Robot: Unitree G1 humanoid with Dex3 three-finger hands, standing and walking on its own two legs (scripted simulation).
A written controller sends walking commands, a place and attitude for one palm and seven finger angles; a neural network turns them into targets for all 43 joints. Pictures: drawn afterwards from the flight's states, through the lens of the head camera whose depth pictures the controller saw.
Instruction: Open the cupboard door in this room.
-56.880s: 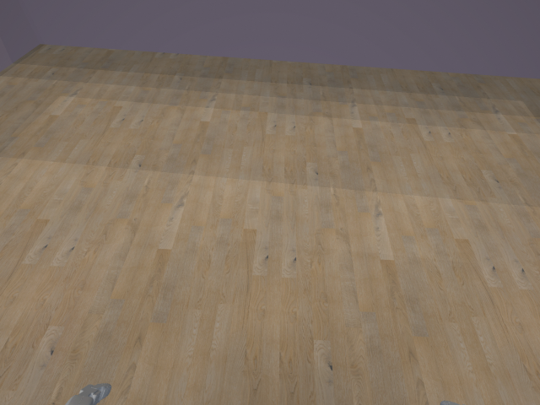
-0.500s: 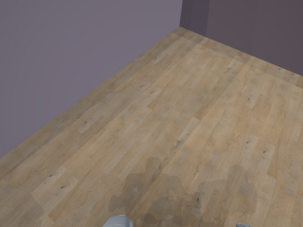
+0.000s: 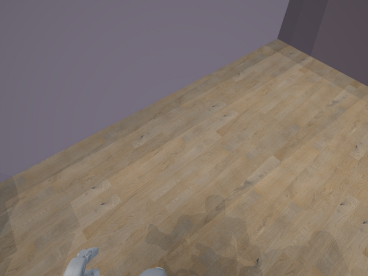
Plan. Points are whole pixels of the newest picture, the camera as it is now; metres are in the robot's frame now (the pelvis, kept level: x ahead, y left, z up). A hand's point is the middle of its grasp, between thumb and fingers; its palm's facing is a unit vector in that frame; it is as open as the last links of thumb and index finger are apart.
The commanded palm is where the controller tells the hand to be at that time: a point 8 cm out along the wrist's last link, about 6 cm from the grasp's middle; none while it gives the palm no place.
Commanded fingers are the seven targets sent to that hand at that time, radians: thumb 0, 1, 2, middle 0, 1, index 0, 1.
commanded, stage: turn to face it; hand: left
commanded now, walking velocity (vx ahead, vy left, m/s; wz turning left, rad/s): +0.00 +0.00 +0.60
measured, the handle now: out of the picture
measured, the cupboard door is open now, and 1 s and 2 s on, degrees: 47 47 47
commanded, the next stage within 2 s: none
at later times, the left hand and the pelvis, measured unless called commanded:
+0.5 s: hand out of the picture -0.02 +0.24 -0.18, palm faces +0.37 -0.90 -0.25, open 7.4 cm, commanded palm none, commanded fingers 0.00 0.90 0.90 -0.20 -0.30 -0.20 -0.30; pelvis +0.00 +0.01 +0.00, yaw +20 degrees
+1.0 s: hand out of the picture +0.00 +0.16 -0.13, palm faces +0.59 -0.76 -0.27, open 7.4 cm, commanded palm none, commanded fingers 0.00 0.90 0.90 -0.20 -0.30 -0.20 -0.30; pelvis +0.04 -0.05 +0.02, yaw +39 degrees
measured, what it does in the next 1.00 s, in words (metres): steps on the spot, turning left: left foot, then right foot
